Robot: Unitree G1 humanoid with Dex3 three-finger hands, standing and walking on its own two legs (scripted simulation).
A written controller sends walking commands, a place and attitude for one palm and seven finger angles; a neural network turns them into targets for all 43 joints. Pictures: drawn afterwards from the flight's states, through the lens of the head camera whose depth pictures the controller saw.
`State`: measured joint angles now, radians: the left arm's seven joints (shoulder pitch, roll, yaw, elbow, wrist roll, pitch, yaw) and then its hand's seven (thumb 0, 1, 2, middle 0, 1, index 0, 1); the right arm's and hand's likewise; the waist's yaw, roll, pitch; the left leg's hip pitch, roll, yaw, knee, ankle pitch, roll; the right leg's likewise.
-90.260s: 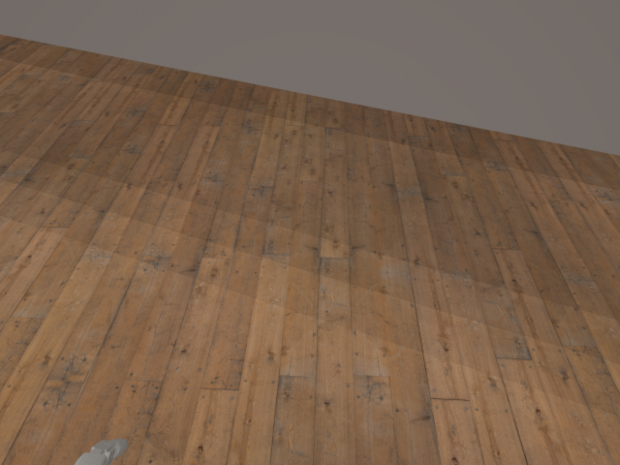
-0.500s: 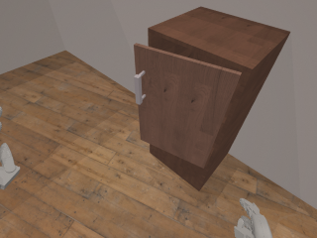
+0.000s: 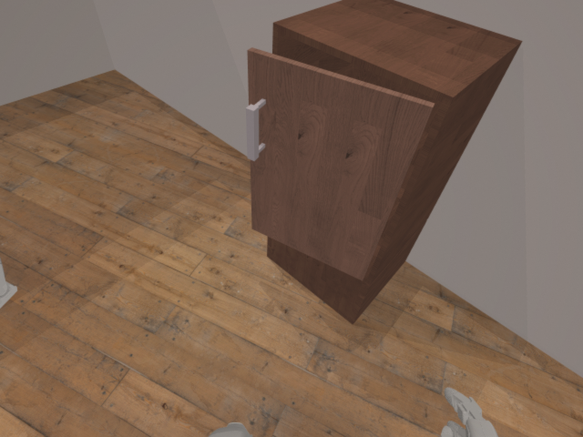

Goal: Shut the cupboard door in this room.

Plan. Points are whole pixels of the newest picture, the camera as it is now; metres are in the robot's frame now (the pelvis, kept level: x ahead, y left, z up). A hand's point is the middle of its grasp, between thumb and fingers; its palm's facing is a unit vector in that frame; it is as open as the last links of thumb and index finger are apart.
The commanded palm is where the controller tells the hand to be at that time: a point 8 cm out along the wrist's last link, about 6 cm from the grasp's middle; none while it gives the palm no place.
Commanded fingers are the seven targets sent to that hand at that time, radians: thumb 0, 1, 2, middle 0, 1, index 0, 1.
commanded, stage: step back with the hand held close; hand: left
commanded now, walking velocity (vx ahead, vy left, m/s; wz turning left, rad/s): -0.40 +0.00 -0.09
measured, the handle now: (257, 130) +0.78 +0.09 -0.02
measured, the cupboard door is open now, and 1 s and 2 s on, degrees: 14 14 14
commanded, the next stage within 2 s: stop stepping back and stand still in 0.14 s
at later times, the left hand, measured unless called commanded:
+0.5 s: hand out of the picture +0.08 +0.31 +0.19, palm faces +0.52 -0.76 -0.39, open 7.4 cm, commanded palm +0.03 +0.32 +0.20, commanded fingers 0.00 0.90 0.90 -0.20 -0.30 -0.20 -0.30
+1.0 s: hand out of the picture +0.09 +0.30 +0.18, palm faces +0.50 -0.79 -0.35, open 7.4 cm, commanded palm +0.03 +0.32 +0.20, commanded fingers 0.00 0.90 0.90 -0.20 -0.30 -0.20 -0.30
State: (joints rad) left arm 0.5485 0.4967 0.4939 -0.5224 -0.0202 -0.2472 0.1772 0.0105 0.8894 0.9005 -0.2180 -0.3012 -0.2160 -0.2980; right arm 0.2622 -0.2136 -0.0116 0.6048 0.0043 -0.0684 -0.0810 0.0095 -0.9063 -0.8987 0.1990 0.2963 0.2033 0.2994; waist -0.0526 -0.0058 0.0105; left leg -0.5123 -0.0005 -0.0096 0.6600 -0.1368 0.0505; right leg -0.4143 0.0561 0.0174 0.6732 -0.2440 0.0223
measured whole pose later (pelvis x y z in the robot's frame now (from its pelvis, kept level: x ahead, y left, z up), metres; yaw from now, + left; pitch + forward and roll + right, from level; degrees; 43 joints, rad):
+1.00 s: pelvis -0.12 +0.02 +0.01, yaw -1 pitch -1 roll +0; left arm 0.46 0.38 0.43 -0.36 -0.04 -0.18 0.18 0.01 0.89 0.90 -0.21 -0.30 -0.21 -0.30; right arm 0.31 -0.24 -0.01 0.69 0.00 -0.07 -0.09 0.01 -0.91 -0.90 0.20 0.30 0.20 0.30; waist -0.03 -0.02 -0.07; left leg -0.39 -0.01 0.10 0.60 -0.20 0.07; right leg -0.10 0.03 0.01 0.59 -0.45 -0.02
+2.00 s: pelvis -0.13 +0.00 +0.02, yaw -1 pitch -3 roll +0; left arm 0.36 0.15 0.00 1.13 0.00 0.00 0.04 0.00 0.91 0.90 -0.20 -0.30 -0.20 -0.29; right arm 0.28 -0.15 0.00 1.13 -0.02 0.02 -0.03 0.00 -0.92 -0.90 0.20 0.30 0.20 0.30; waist -0.01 0.01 0.01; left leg -0.28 0.01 0.09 0.42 -0.09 0.04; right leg 0.01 0.06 -0.02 0.38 -0.34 -0.05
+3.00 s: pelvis -0.10 +0.00 +0.02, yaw -2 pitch -2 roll +1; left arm 0.33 0.15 0.00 1.14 0.01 -0.01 0.05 0.00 0.91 0.90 -0.20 -0.30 -0.20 -0.29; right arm 0.23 -0.17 -0.01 1.14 -0.01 0.01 -0.04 0.00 -0.91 -0.90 0.20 0.30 0.20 0.30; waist -0.01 -0.02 0.04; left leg -0.26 0.01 0.10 0.42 -0.13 0.03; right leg 0.04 0.05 0.00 0.34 -0.35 -0.06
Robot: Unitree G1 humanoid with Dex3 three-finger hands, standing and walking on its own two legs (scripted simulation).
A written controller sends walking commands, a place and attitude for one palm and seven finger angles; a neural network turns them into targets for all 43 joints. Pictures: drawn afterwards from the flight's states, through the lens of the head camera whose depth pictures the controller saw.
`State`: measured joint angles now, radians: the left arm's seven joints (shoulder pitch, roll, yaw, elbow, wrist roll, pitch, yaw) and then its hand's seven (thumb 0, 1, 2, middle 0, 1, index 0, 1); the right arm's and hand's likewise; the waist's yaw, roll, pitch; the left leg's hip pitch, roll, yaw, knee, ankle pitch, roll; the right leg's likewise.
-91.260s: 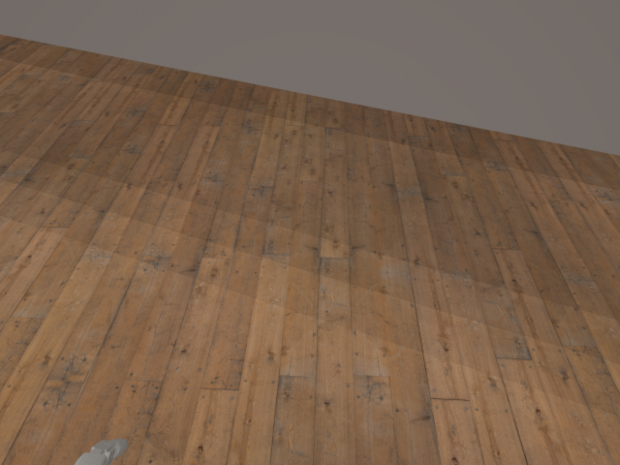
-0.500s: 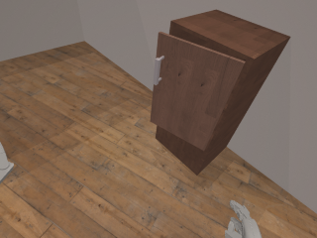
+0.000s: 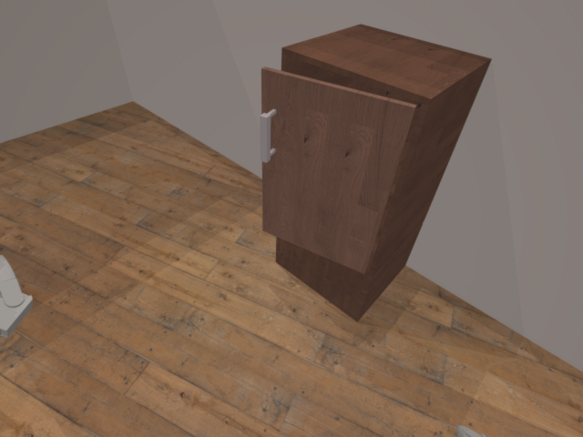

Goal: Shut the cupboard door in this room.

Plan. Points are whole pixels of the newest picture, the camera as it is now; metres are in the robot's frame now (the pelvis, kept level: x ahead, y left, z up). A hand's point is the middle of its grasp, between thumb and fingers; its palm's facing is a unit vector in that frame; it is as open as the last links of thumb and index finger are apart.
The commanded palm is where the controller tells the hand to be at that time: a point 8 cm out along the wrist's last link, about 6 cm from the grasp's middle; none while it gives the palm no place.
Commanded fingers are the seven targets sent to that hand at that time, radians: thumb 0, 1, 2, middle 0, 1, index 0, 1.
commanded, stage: stop stepping back and stand still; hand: left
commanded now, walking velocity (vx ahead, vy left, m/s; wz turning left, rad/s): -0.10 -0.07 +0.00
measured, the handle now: (269, 135) +0.90 +0.09 -0.03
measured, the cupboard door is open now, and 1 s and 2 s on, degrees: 14 14 14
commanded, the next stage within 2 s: let the arm hang, fingers relaxed in 0.06 s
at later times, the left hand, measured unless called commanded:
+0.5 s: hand out of the picture +0.03 +0.16 -0.17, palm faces +0.05 -0.98 -0.17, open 7.1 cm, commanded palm none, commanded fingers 0.00 0.90 0.90 -0.20 -0.30 -0.20 -0.30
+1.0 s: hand out of the picture -0.04 +0.16 -0.16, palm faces +0.04 -0.98 -0.21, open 7.3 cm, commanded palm none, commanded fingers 0.00 0.90 0.90 -0.20 -0.30 -0.20 -0.30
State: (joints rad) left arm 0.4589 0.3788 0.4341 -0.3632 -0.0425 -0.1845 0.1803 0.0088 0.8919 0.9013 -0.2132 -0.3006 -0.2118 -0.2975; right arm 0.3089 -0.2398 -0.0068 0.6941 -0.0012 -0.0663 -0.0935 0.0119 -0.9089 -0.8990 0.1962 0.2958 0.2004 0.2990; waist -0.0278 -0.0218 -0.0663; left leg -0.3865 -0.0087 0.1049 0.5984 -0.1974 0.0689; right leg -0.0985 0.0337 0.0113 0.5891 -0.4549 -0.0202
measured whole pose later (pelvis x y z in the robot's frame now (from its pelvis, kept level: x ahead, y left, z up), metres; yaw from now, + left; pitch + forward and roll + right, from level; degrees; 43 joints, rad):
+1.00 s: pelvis -0.01 -0.02 +0.01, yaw +0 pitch -3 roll +0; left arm 0.36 0.15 0.00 1.13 0.00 0.00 0.04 0.00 0.91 0.90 -0.20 -0.30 -0.20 -0.29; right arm 0.28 -0.15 0.00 1.13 -0.02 0.02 -0.03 0.00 -0.92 -0.90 0.20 0.30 0.20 0.30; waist -0.01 0.01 0.01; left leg -0.28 0.01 0.09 0.42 -0.09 0.04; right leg 0.01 0.06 -0.02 0.38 -0.34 -0.05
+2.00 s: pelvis +0.02 -0.03 +0.02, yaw -1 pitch -2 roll +1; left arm 0.33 0.15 0.00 1.14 0.01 -0.01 0.05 0.00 0.91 0.90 -0.20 -0.30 -0.20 -0.29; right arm 0.23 -0.17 -0.01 1.14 -0.01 0.01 -0.04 0.00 -0.91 -0.90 0.20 0.30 0.20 0.30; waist -0.01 -0.02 0.04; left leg -0.26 0.01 0.10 0.42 -0.13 0.03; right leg 0.04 0.05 0.00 0.34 -0.35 -0.06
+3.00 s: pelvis +0.03 -0.05 +0.01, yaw +33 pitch +1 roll +1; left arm 0.22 0.22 0.05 0.87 0.03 0.02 0.02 0.00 0.91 0.90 -0.21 -0.30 -0.21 -0.30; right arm 0.17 -0.25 -0.08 0.88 -0.02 0.07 0.03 0.00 -0.91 -0.90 0.19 0.30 0.20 0.30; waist -0.02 -0.04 0.12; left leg -0.39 0.01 0.06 0.75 -0.40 -0.04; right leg -0.24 -0.14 -0.17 0.61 -0.37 0.04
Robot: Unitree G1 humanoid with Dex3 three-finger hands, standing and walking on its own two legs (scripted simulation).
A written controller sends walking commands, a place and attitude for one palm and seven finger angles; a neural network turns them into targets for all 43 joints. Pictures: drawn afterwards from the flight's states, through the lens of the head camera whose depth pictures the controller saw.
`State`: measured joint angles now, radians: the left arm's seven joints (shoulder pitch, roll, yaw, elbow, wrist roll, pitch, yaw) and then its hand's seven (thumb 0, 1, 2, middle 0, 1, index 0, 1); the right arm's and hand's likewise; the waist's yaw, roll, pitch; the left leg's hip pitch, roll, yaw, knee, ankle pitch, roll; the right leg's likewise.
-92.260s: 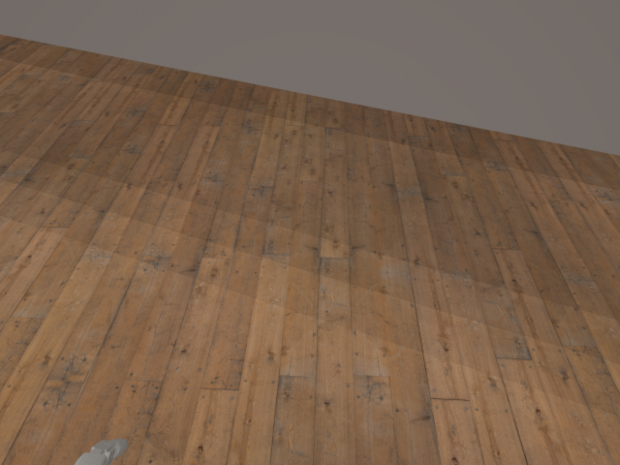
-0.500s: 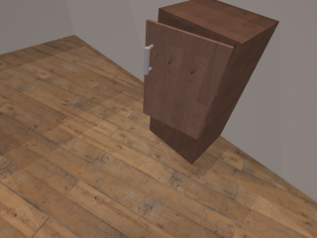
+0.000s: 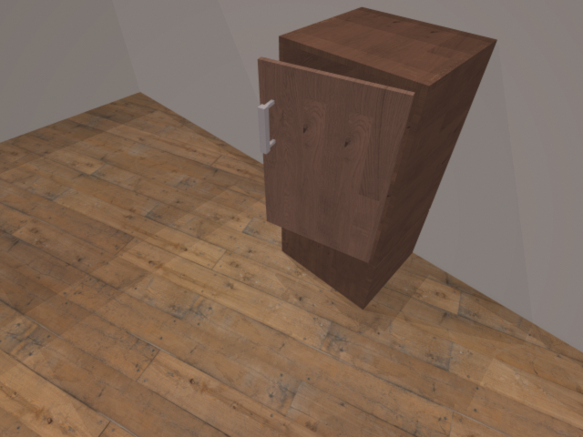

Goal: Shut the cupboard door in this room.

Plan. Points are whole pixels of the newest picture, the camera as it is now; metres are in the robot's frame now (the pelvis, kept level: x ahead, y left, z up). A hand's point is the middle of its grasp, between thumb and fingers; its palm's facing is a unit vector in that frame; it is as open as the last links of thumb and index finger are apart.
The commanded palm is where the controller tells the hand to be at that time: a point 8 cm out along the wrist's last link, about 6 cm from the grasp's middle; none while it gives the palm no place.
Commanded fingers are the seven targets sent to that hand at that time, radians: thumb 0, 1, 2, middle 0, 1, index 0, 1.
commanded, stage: let the arm hang, fingers relaxed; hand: left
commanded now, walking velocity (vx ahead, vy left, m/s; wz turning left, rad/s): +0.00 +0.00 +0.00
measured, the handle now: (268, 126) +0.90 +0.11 -0.04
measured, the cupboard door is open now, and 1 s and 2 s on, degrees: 14 14 14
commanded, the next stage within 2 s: look to check the result in 0.26 s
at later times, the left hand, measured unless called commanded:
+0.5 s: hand out of the picture -0.05 +0.15 -0.18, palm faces +0.04 -0.98 -0.17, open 7.3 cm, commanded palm none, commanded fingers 0.00 0.90 0.90 -0.20 -0.30 -0.20 -0.30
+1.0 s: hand out of the picture +0.00 +0.16 -0.18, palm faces +0.02 -0.98 -0.20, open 7.3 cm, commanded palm none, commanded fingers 0.00 0.90 0.90 -0.20 -0.30 -0.20 -0.30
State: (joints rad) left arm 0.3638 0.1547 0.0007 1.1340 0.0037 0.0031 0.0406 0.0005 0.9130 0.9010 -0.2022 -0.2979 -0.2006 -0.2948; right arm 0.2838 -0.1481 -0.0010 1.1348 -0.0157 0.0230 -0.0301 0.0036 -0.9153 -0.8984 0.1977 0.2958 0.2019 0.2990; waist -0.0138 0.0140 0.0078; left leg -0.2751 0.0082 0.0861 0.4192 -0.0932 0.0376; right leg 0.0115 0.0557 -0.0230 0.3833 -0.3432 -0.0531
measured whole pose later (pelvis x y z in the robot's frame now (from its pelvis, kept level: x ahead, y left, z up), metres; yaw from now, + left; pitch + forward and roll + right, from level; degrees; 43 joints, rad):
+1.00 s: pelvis +0.03 -0.01 +0.00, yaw -1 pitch -2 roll +1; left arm 0.33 0.15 0.00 1.14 0.01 -0.01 0.05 0.00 0.91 0.90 -0.20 -0.30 -0.20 -0.29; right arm 0.23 -0.17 -0.01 1.14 -0.01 0.01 -0.04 0.00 -0.91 -0.90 0.20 0.30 0.20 0.30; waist -0.01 -0.02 0.04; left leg -0.26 0.01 0.10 0.42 -0.13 0.03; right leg 0.04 0.05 0.00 0.34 -0.35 -0.06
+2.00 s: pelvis +0.04 -0.03 -0.01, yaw +34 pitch +1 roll +1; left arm 0.22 0.22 0.05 0.87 0.03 0.02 0.02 0.00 0.91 0.90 -0.21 -0.30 -0.21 -0.30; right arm 0.17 -0.25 -0.08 0.88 -0.02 0.07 0.03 0.00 -0.91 -0.90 0.19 0.30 0.20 0.30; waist -0.02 -0.04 0.12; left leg -0.39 0.01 0.06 0.75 -0.40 -0.04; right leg -0.24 -0.14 -0.17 0.61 -0.37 0.04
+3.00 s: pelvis +0.09 +0.00 +0.00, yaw +68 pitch +0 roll +1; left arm 0.19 0.25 0.08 0.89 0.02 0.02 -0.04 0.01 0.91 0.90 -0.20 -0.30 -0.20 -0.29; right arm 0.35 -0.19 -0.04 0.98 -0.04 -0.02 0.00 0.00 -0.91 -0.90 0.20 0.30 0.20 0.30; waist -0.03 -0.01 0.07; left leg -0.09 0.00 -0.03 0.42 -0.33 -0.01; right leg -0.52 -0.10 -0.05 0.80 -0.29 0.07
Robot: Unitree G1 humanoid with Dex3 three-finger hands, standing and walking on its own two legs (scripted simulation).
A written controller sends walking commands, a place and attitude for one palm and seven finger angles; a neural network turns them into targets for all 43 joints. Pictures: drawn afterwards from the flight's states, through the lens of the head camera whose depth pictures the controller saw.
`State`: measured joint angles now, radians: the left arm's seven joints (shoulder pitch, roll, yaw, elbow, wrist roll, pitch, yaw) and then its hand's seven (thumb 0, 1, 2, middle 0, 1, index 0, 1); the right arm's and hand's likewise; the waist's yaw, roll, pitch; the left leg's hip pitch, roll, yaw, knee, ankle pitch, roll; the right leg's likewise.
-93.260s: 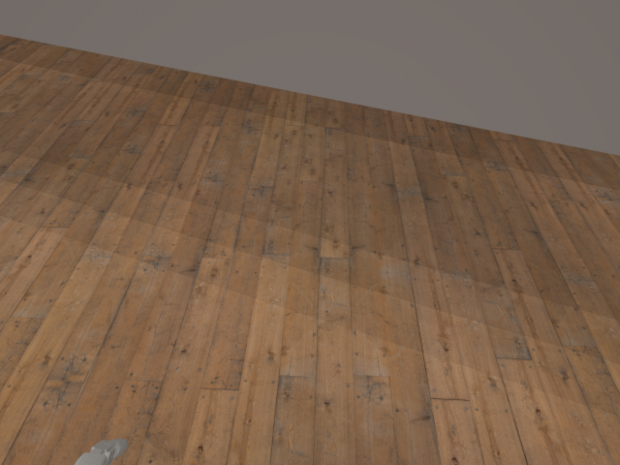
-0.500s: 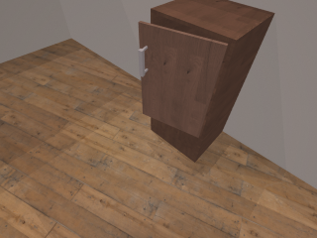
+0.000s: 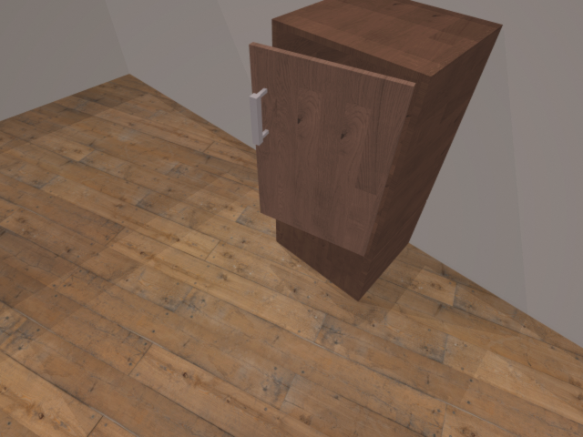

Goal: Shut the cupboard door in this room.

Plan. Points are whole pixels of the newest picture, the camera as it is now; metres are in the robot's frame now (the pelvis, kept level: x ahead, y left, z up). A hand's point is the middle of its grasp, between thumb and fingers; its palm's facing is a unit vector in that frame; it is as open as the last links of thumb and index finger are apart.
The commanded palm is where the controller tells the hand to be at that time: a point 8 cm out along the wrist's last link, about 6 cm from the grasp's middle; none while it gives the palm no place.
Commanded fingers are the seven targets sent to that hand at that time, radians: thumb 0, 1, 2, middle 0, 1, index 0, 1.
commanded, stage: walk to a spot facing it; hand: left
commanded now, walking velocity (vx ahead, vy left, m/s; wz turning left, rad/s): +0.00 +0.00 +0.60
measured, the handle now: (260, 116) +0.88 +0.13 -0.04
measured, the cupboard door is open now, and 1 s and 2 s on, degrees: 14 14 14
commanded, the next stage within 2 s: none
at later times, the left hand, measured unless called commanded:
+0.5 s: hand out of the picture +0.02 +0.23 -0.18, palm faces +0.24 -0.94 -0.24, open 7.3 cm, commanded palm none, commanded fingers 0.00 0.90 0.90 -0.20 -0.30 -0.20 -0.30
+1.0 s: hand out of the picture -0.04 +0.18 -0.18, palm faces +0.54 -0.81 -0.24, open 7.4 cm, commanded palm none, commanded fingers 0.00 0.90 0.90 -0.20 -0.30 -0.20 -0.30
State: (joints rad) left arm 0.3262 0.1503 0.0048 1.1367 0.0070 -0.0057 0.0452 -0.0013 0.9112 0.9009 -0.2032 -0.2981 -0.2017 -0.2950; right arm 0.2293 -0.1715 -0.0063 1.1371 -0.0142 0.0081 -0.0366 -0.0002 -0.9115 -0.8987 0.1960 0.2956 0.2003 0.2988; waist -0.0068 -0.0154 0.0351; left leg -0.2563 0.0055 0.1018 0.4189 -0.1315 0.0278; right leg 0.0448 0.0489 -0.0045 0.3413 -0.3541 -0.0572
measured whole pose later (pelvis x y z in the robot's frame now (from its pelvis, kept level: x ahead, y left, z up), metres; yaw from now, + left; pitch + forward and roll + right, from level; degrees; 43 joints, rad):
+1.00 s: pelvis +0.01 -0.03 -0.01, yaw +34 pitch +1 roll +1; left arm 0.22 0.22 0.05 0.87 0.03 0.02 0.02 0.00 0.91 0.90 -0.21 -0.30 -0.21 -0.30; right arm 0.17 -0.25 -0.08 0.88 -0.02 0.07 0.03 0.00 -0.91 -0.90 0.19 0.30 0.20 0.30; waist -0.02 -0.04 0.12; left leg -0.39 0.01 0.06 0.75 -0.40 -0.04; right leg -0.24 -0.14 -0.17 0.61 -0.37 0.04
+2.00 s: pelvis +0.07 +0.01 +0.00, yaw +69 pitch +0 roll +1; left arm 0.19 0.25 0.08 0.89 0.02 0.02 -0.04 0.01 0.91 0.90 -0.20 -0.30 -0.20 -0.29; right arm 0.35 -0.19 -0.04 0.98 -0.04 -0.02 0.00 0.00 -0.91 -0.90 0.20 0.30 0.20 0.30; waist -0.03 -0.01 0.07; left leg -0.09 0.00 -0.03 0.42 -0.33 -0.01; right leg -0.52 -0.10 -0.05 0.80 -0.29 0.07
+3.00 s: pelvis +0.10 +0.29 +0.01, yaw +96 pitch -1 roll -1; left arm 0.14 0.21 0.06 0.92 0.02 0.03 0.01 0.00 0.92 0.90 -0.20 -0.30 -0.20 -0.29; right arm 0.27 -0.15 -0.01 1.01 -0.03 -0.02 -0.03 0.00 -0.91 -0.90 0.20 0.30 0.20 0.30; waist -0.01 -0.02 0.05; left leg -0.17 -0.04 0.10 0.39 -0.22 0.09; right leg -0.52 -0.08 0.01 0.89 -0.22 0.05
